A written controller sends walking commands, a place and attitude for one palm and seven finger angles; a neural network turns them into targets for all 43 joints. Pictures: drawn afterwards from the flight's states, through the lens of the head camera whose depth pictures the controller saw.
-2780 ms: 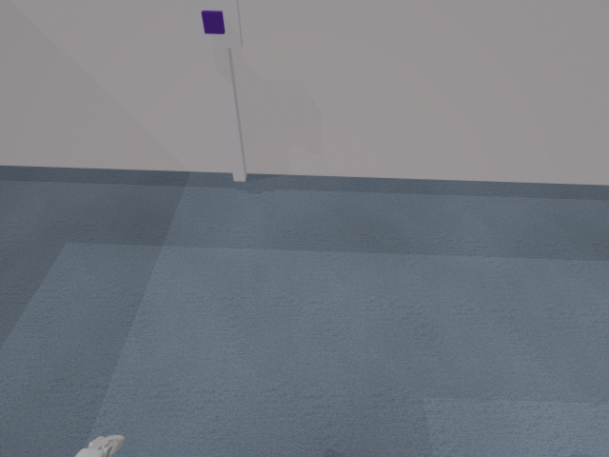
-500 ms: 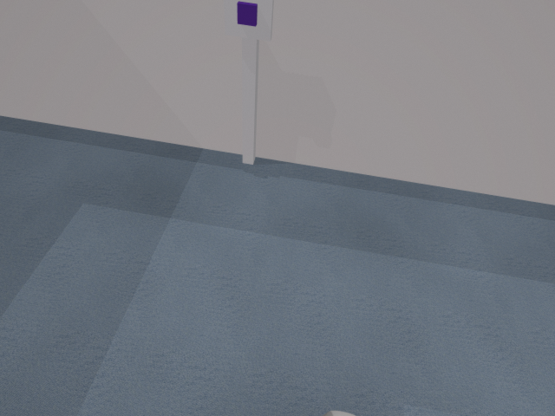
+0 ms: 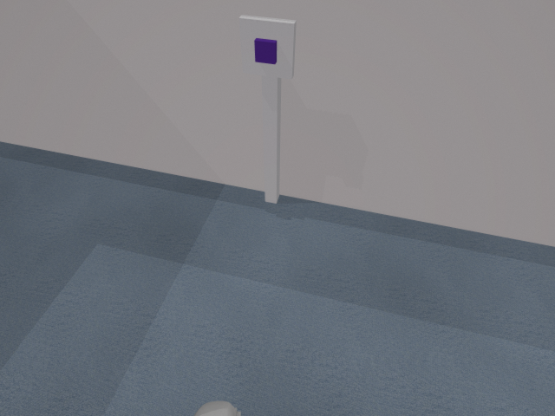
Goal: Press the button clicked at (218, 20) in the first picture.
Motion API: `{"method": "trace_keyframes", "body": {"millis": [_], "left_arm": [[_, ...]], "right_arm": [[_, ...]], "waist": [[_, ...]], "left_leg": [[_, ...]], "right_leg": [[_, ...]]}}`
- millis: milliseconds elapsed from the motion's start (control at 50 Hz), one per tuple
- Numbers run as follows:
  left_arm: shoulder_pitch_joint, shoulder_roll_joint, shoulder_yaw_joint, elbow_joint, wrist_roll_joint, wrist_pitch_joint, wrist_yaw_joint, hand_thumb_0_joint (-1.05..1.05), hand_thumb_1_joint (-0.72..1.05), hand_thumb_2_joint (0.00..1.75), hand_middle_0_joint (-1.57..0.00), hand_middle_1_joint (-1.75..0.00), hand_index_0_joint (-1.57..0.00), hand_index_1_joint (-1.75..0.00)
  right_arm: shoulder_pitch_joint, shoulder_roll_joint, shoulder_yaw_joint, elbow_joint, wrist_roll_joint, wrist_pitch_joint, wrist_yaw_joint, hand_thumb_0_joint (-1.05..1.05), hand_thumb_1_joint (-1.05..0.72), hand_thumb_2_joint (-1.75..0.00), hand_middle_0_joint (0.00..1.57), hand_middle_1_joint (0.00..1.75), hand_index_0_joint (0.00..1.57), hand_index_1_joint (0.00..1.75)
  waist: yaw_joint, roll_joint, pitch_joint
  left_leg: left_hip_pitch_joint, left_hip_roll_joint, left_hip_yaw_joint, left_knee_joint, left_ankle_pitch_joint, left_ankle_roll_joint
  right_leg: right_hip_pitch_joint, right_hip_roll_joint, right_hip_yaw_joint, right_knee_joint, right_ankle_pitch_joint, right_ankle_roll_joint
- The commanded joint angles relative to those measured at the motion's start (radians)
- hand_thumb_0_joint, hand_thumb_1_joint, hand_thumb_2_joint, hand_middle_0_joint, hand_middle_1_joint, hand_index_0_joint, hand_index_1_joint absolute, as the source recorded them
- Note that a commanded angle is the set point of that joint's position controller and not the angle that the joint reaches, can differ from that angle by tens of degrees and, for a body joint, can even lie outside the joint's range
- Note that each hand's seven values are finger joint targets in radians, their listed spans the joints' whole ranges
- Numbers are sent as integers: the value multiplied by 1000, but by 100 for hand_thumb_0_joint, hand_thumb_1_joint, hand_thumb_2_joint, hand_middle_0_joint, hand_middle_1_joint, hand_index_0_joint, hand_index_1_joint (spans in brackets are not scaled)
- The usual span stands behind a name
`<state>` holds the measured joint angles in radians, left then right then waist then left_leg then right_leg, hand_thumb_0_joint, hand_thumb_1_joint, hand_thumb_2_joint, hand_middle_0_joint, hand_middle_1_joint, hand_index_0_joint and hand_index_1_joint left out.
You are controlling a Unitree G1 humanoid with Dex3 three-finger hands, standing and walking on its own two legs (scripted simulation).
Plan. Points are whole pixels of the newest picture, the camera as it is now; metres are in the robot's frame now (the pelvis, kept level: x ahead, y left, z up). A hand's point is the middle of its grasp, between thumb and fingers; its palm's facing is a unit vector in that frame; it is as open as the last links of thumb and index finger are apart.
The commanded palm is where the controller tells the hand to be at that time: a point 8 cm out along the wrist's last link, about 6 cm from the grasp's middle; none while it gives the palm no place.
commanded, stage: walk to a spot facing it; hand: left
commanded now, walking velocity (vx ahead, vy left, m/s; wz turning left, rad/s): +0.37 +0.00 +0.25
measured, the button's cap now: (266, 50) +1.18 +0.08 +0.01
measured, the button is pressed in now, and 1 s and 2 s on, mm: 0 0 0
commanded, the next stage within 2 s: turn to face it in 0.52 s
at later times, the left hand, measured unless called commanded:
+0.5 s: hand (140, 410) +0.17 +0.24 -0.18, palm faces +0.15 -0.98 -0.13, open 7.4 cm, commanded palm none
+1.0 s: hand (194, 266) +0.45 +0.20 -0.17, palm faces -0.07 -0.97 -0.24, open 7.3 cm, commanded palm none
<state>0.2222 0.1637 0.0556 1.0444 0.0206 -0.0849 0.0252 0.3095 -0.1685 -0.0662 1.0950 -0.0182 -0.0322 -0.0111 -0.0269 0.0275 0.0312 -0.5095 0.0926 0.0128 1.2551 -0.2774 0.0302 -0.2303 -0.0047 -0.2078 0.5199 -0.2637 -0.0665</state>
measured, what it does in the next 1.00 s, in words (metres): walks ahead: left foot, then right foot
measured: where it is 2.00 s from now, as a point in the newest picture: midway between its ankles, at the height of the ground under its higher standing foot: (281, 336)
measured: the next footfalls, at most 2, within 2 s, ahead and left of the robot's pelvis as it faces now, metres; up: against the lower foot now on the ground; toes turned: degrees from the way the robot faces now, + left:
left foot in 0.30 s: +0.28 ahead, +0.15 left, +0.00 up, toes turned +14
right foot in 0.88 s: +0.45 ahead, -0.06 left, +0.00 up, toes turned -12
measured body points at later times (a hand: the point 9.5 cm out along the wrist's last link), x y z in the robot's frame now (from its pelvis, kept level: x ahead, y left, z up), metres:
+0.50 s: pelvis +0.21 +0.08 +0.01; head +0.22 +0.10 +0.46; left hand +0.17 +0.30 -0.16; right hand +0.32 -0.15 -0.12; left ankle +0.24 +0.14 -0.73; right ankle +0.21 -0.08 -0.63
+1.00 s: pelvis +0.35 +0.03 -0.01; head +0.39 +0.01 +0.44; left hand +0.45 +0.26 -0.15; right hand +0.29 -0.18 -0.18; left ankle +0.29 +0.16 -0.66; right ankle +0.41 -0.05 -0.73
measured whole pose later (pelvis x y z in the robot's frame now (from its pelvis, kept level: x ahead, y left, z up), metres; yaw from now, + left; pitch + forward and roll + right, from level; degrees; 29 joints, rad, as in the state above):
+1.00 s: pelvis +0.35 +0.03 -0.01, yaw -6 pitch -2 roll +0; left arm 0.17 0.15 0.05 1.00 0.01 -0.02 0.03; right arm 0.33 -0.14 -0.05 1.12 0.00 0.01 -0.03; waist -0.02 0.04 0.11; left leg -0.35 0.09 0.10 1.14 -0.50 -0.03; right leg -0.35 0.00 -0.13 0.61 -0.23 -0.08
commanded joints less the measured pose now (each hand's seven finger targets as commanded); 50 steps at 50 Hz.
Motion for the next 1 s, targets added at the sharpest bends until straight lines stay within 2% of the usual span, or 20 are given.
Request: {"method": "trace_keyframes", "body": {"millis": [0, 180, 220, 260, 280, 300, 340, 360, 400, 460, 580, 620, 760, 800, 840, 860, 880, 900, 920, 980], "left_arm": [[108, 61, -2, 9, 8, -13, -7, 0, 90, 90, -20, -30, -20, -30], [273, 121, -4, 65, 4, -11, -3, 0, 90, 90, -20, -30, -20, -30], [270, 141, 3, 66, 6, -7, -3, 0, 90, 90, -20, -30, -20, -30], [244, 149, 5, 62, -2, -4, -2, 0, 90, 90, -20, -30, -20, -30], [284, 103, 3, 42, -13, -3, -11, 0, 90, 90, -20, -30, -20, -30], [248, 72, -13, 3, -17, -5, -19, 0, 90, 90, -20, -30, -20, -30], [122, 81, -3, -3, -14, 7, -12, 0, 90, 90, -20, -30, -20, -30], [108, 69, 3, 4, -7, 11, -19, 0, 90, 90, -20, -30, -20, -30], [167, 34, 3, 39, 4, 34, -26, 0, 90, 90, -20, -30, -20, -30], [228, -4, 8, 47, 13, 72, -23, 0, 90, 90, -20, -30, -20, -30], [126, 24, 23, -1, 8, 99, -31, 0, 90, 90, -20, -30, -20, -30], [78, 28, 23, -23, 6, 97, -29, 0, 90, 90, -20, -30, -20, -30], [-55, 17, 11, -86, 3, 88, -30, 0, 90, 90, -20, -30, -20, -30], [24, 37, 13, -71, 5, 80, -27, 0, 90, 90, -20, -30, -20, -30], [206, 109, 30, -21, 13, 57, -21, 0, 90, 90, -20, -30, -20, -30], [273, 212, 52, -6, 16, 41, -8, 0, 90, 90, -20, -30, -20, -30], [291, 236, 49, 1, -14, 46, -5, 0, 90, 90, -20, -30, -20, -30], [214, 205, 43, -22, -16, 55, 6, 0, 90, 90, -20, -30, -20, -30], [154, 187, 43, -38, -10, 55, 12, 0, 90, 90, -20, -30, -20, -30], [33, 123, 23, -63, -10, 60, 14, 0, 90, 90, -20, -30, -20, -30]], "right_arm": [[50, 17, 4, -46, -9, 21, 23, 0, -90, -90, 20, 30, 20, 30], [-238, -11, 20, -150, -5, -8, 52, 0, -90, -90, 20, 30, 20, 30], [-191, -31, 13, -138, -6, -16, 46, 0, -90, -90, 20, 30, 20, 30], [53, -96, -7, -66, -16, -27, 31, 0, -90, -90, 20, 30, 20, 30], [188, -216, -35, -37, -25, -33, 19, 0, -90, -90, 20, 30, 20, 30], [259, -294, -49, -19, -8, -28, 8, 0, -90, -90, 20, 30, 20, 30], [135, -207, -33, -25, 3, -30, -8, 0, -90, -90, 20, 30, 20, 30], [70, -160, -17, -47, 1, -39, -8, 0, -90, -90, 20, 30, 20, 30], [6, -96, 3, -46, 1, -53, -9, 0, -90, -90, 20, 30, 20, 30], [-1, -54, 5, -56, 2, -56, -10, 0, -90, -90, 20, 30, 20, 30], [51, -73, 10, -42, 7, -56, -17, 0, -90, -90, 20, 30, 20, 30], [76, -71, 13, -33, 5, -56, -21, 0, -90, -90, 20, 30, 20, 30], [137, -101, 3, 4, -12, -30, -30, 0, -90, -90, 20, 30, 20, 30], [117, -113, -3, 2, -7, -21, -30, 0, -90, -90, 20, 30, 20, 30], [92, -109, -4, -13, 7, -16, -24, 0, -90, -90, 20, 30, 20, 30], [130, -49, 2, -35, 18, -17, -20, 0, -90, -90, 20, 30, 20, 30], [113, -52, 6, -49, 20, -6, -26, 0, -90, -90, 20, 30, 20, 30], [90, -48, 5, -51, 20, 7, -33, 0, -90, -90, 20, 30, 20, 30], [47, -19, 13, -54, 14, 13, -26, 0, -90, -90, 20, 30, 20, 30], [55, -26, 9, -35, 0, 43, -23, 0, -90, -90, 20, 30, 20, 30]], "waist": [[-14, -120, 105], [76, -120, 81], [48, -114, 41], [-66, -56, -105], [-103, 159, -253], [-109, 276, -279], [-76, 67, -121], [-44, -6, -46], [20, -1, 22], [55, 61, 49], [50, 68, 107], [48, 49, 126], [-5, 89, 85], [31, 78, 24], [118, -20, -101], [120, -276, -216], [108, -255, -258], [83, -151, -180], [81, -178, -147], [14, -90, -78]], "left_leg": [[-47, 64, -2, -117, 103, -37], [-65, 16, 108, -569, 116, -12], [50, -22, 140, -629, 55, 12], [432, -53, 132, -754, 141, 49], [713, 174, -179, -800, 217, 126], [836, 361, -450, -885, 372, 220], [648, 334, -325, -942, 378, 200], [529, 293, -237, -961, 376, 163], [353, 224, -102, -1015, 337, 100], [263, 178, -6, -1084, 197, 84], [350, 193, 67, -1109, 240, 72], [372, 197, 82, -1084, 391, 79], [508, 233, 157, -903, 718, 107], [496, 233, 172, -781, 767, 86], [387, 163, 222, -498, 567, 14], [123, 20, 245, -203, -20, -49], [68, -47, 120, -32, -362, -67], [50, -5, 37, 0, -321, -61], [11, 15, 23, 6, -273, -68], [64, 30, 0, -36, -136, -81]], "right_leg": [[-138, -279, 191, -374, 45, -56], [230, -292, 103, -267, 475, -48], [257, -303, 80, -155, 631, -46], [137, -245, 1, 188, 662, 8], [-103, -122, -37, 480, 272, 64], [-334, -35, 47, 744, -294, 79], [-423, -125, 155, 838, -196, 66], [-403, -147, 180, 813, -128, 71], [-300, -164, 185, 747, -50, 83], [-285, -149, 181, 691, 36, 95], [-439, -138, 205, 610, 138, 105], [-443, -136, 193, 526, 136, 107], [-295, -66, 87, 194, 23, 67], [-158, -34, 72, 125, 41, 50], [133, -78, 123, -33, 351, 32], [369, -347, 483, -41, 820, -84], [364, -433, 558, -88, 1050, -197], [277, -422, 487, -109, 951, -220], [205, -376, 478, -129, 827, -192], [5, -288, 374, -207, 570, -123]]}}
